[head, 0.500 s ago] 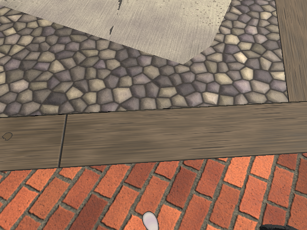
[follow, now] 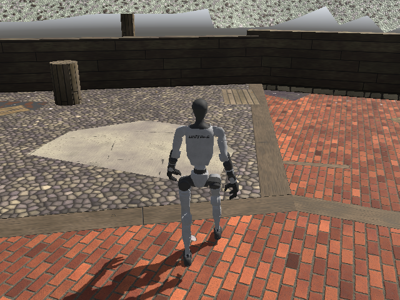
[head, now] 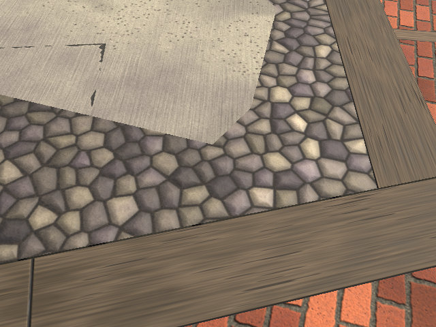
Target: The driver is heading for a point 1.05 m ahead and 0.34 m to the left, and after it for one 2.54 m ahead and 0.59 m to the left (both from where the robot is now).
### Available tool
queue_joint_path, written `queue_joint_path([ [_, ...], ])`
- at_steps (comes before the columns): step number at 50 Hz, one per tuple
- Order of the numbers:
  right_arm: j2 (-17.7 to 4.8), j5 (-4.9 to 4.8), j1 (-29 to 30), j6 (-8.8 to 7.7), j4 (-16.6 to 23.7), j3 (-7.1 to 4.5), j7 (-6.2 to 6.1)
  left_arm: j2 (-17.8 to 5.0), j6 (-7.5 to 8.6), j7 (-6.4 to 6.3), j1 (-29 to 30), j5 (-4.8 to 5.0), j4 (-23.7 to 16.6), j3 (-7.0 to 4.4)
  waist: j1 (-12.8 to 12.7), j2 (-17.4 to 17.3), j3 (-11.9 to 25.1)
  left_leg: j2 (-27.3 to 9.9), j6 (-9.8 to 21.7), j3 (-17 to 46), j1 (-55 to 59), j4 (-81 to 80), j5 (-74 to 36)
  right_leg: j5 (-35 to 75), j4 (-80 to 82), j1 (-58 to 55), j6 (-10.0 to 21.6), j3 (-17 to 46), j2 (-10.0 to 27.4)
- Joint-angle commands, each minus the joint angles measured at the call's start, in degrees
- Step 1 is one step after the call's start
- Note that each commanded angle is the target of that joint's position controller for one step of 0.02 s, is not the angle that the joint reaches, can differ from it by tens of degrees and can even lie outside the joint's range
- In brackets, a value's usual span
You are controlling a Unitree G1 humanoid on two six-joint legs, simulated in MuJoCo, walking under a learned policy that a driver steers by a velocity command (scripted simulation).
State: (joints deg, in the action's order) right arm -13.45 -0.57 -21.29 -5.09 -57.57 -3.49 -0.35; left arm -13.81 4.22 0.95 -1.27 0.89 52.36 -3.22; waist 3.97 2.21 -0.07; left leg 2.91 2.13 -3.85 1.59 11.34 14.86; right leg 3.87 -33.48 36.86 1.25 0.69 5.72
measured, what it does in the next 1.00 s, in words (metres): walks ahead, turning left: right foot, then left foot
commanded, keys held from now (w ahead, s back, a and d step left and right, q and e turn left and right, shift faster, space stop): w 0.24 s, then w+q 0.76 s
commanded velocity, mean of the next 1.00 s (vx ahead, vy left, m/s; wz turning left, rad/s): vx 0.50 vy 0.00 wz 0.32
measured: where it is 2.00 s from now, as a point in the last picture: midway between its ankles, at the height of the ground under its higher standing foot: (124, 190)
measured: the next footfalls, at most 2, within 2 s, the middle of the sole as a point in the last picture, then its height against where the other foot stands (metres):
right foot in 0.10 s outside the picture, level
left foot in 0.68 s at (178, 310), level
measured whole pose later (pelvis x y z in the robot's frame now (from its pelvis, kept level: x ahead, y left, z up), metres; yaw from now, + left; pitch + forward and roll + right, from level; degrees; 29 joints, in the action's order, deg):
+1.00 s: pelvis +0.57 +0.04 +0.00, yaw +22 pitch +3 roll +0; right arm -14.9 -1.0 -18.0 -3.2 -46.0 -4.6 -0.3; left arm -16.0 5.9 -0.3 -1.4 -0.5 45.1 -3.6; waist 3.3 1.5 -1.4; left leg 6.5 5.2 6.2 -9.2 19.8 12.5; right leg -1.0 -38.1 37.6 -3.0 5.7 5.2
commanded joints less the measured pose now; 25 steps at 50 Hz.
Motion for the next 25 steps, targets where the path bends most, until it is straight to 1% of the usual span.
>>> queue_joint_path([
  [1, -9.61, -0.42, -2.2, 0.33, 0.74, -2.23, -0.57, -4.15, 1.27, 1.0, 7.21, 0.29, -5.31, -0.43, -0.65, -6.03, -5.15, -18.12, 8.38, 7.32, 1.19, -0.91, -17.13, -3.49, 3.09, 2.05, 1.54, -0.19, -0.62],
  [2, -9.97, -0.47, -1.79, 0.63, 0.7, -2.43, -0.68, -4.86, 1.46, 1.24, 6.25, 0.35, -5.33, -0.64, -1.54, -6.48, -4.5, -18.67, 7.84, 7.41, 2.39, 0.66, -20.01, -5.7, 3.85, 0.09, 2.25, -0.56, -1.15],
  [3, -10.45, -0.48, -0.84, 0.9, 0.89, -2.59, -0.74, -5.91, 1.63, 1.33, 3.86, 0.38, -4.88, -1.11, -3.1, -7.27, -2.95, -18.61, 7.19, 7.03, 2.86, 3.45, -26.9, -7.75, 4.28, -4.23, 3.06, -1.68, -2.44],
  [4, -10.56, -0.58, 0.6, 1.21, 1.22, -2.59, -0.78, -7.38, 1.74, 1.26, -1.41, 0.23, -3.44, -2.0, -6.26, -7.68, 0.27, -17.16, 6.15, 5.48, 2.23, 9.63, -36.71, -8.26, 5.24, -12.26, 4.17, -3.62, -4.52],
  [5, -9.06, -0.36, 0.98, 1.47, 1.63, -1.98, -0.79, -10.19, 1.71, 0.93, -11.41, 0.05, -0.18, -3.55, -10.39, -6.51, 6.3, -13.85, 4.49, 3.1, -2.09, 21.19, -39.8, -7.34, 4.68, -26.15, 5.88, -3.83, -5.2],
  [6, -7.12, 0.82, -0.35, 1.46, 3.02, -0.97, -0.81, -14.87, 1.54, 0.35, -21.94, -0.59, 1.91, -4.78, -12.81, 1.47, 15.15, -9.81, 2.2, 0.28, -14.83, 40.54, -22.03, -7.38, 3.66, -43.94, 9.73, 10.16, 6.36],
  [7, 0.44, 0.46, -7.21, 0.06, 2.94, 1.01, -0.04, -17.02, 1.3, 0.8, -24.11, -0.47, 3.07, -4.97, -8.37, 16.28, 21.26, 0.97, -0.92, 4.04, -36.67, 58.3, 16.78, -19.94, 12.4, -60.08, 18.53, 37.87, 16.97],
  [8, -5.77, -0.94, -2.48, -1.3, 2.86, -0.29, 0.2, -11.66, 1.47, 0.86, -22.53, 0.08, 2.48, -3.38, -10.47, 9.76, 18.2, -1.82, 0.34, 11.16, -43.23, 64.89, 18.47, -26.55, 16.19, -58.01, 16.12, 39.31, 15.15],
  [9, -8.32, -2.1, 3.02, -2.13, 4.68, -0.99, 0.34, -9.25, 1.73, 0.63, -17.51, 0.11, 1.4, -2.68, -9.8, 7.22, 10.76, -4.72, 1.45, 9.88, -46.79, 65.31, 13.16, -24.18, 16.94, -50.89, 13.66, 30.84, 13.68],
  [10, -8.34, -1.89, 5.77, -2.28, 5.21, -1.04, -0.1, -7.99, 1.88, 0.63, -12.77, -0.39, 0.22, -2.13, -7.91, 1.86, 6.79, -7.96, 1.6, 8.28, -44.46, 62.83, 7.39, -18.25, 18.33, -42.32, 12.47, 24.48, 11.9],
  [11, -8.05, -1.0, 7.04, -1.94, 5.32, -1.5, -0.48, -6.37, 2.02, 0.75, -9.95, -1.08, -0.14, -1.69, -6.28, 0.48, 3.76, -9.8, 1.42, 7.93, -41.79, 59.46, 3.95, -13.37, 19.95, -35.06, 12.05, 19.89, 10.19],
  [12, -7.18, -0.74, 5.77, -1.2, 5.19, -1.65, -0.54, -5.03, 2.2, 0.83, -9.01, -1.68, 0.04, -1.22, -4.37, 1.64, 3.25, -11.28, 1.46, 8.44, -38.07, 57.46, 1.82, -10.94, 21.5, -30.9, 11.56, 16.8, 8.76],
  [13, -5.75, -0.92, 4.32, -0.41, 4.74, -1.56, -0.53, -4.58, 2.3, 0.83, -9.13, -1.67, 0.42, -1.14, -3.48, 2.23, 2.97, -11.78, 1.33, 8.49, -36.36, 55.85, 1.04, -10.18, 23.07, -29.08, 11.53, 14.26, 8.18],
  [14, -4.73, -1.08, 3.85, 0.28, 4.54, -1.45, -0.55, -5.14, 2.45, 0.61, -9.88, -1.48, 0.92, -1.27, -3.09, 2.2, 2.11, -12.24, 1.06, 8.36, -36.27, 54.14, 0.56, -9.09, 24.41, -27.72, 11.63, 11.89, 8.03],
  [16, -4.66, -0.98, 6.64, 1.13, 5.5, -1.53, -0.63, -7.03, 2.76, -0.18, -11.75, -1.66, 1.81, -1.75, -3.37, 1.01, -0.08, -12.46, 0.17, 8.85, -39.66, 50.41, -3.65, -6.09, 26.45, -27.19, 11.65, 8.19, 8.23],
  [17, -4.78, -0.83, 8.37, 1.29, 6.1, -1.63, -0.61, -7.55, 2.76, -0.59, -12.67, -1.78, 2.2, -1.92, -3.81, 0.36, -0.83, -12.18, -0.22, 9.54, -41.78, 47.82, -6.46, -4.58, 26.87, -27.95, 11.36, 6.5, 8.2],
  [20, -4.42, -0.71, 11.73, 1.08, 7.35, -1.66, -0.01, -7.6, 2.55, -1.39, -13.62, -1.78, 2.44, -1.79, -4.57, 0.44, -1.58, -10.43, -0.48, 9.96, -43.32, 39.17, -16.1, -0.71, 27.3, -29.69, 9.38, 0.22, 6.68],
  [22, -3.86, -0.64, 15.32, 0.89, 8.63, -1.32, 0.6, -7.61, 2.53, -1.71, -13.87, -1.61, 2.29, -1.6, -5.62, 0.62, -2.5, -9.46, -0.35, 7.29, -41.31, 32.83, -21.22, -0.17, 28.04, -29.5, 8.0, -3.79, 5.55],
  [25, -2.49, -0.55, 20.87, 0.92, 11.02, -0.44, 1.58, -8.04, 2.07, -2.03, -17.34, -1.27, 3.42, -1.63, -7.85, -0.21, -4.53, -8.7, 0.23, 4.79, -41.95, 26.89, -22.81, 1.36, 27.81, -34.23, 7.32, -6.63, 6.75],
])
